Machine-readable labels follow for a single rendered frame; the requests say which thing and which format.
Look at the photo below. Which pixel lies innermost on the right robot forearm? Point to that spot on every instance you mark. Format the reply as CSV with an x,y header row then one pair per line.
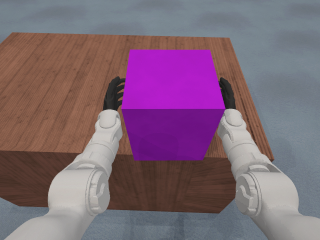
x,y
241,150

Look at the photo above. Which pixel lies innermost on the left robot hand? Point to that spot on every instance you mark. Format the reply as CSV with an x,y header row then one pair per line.
x,y
111,98

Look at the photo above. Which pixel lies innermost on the carton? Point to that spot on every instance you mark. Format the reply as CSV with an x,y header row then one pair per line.
x,y
172,104

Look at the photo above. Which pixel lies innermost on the left robot upper arm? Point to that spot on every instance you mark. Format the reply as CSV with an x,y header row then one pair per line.
x,y
76,197

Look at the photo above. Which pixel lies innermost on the right robot upper arm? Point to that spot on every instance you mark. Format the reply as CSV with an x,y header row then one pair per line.
x,y
270,200

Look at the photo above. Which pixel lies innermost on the left robot forearm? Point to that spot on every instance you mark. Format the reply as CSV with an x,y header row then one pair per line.
x,y
101,150

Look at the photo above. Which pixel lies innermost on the pedestal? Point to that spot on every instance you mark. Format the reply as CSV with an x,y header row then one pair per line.
x,y
52,89

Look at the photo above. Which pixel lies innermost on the right robot hand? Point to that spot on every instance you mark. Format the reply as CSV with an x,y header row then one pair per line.
x,y
227,94

